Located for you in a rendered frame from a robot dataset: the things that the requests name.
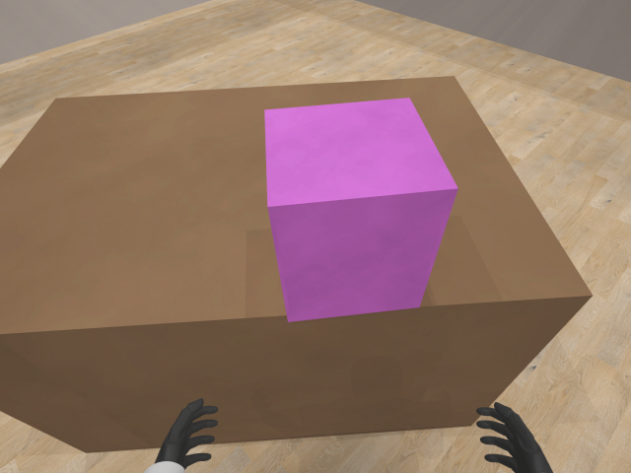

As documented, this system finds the robot right hand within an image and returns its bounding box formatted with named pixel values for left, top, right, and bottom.
left=476, top=402, right=553, bottom=473

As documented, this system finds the robot left hand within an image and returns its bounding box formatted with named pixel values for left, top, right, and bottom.
left=155, top=398, right=218, bottom=470

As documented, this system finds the pedestal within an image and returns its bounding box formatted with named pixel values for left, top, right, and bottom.
left=0, top=76, right=593, bottom=453

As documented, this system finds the carton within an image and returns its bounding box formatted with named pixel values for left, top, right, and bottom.
left=264, top=98, right=458, bottom=322

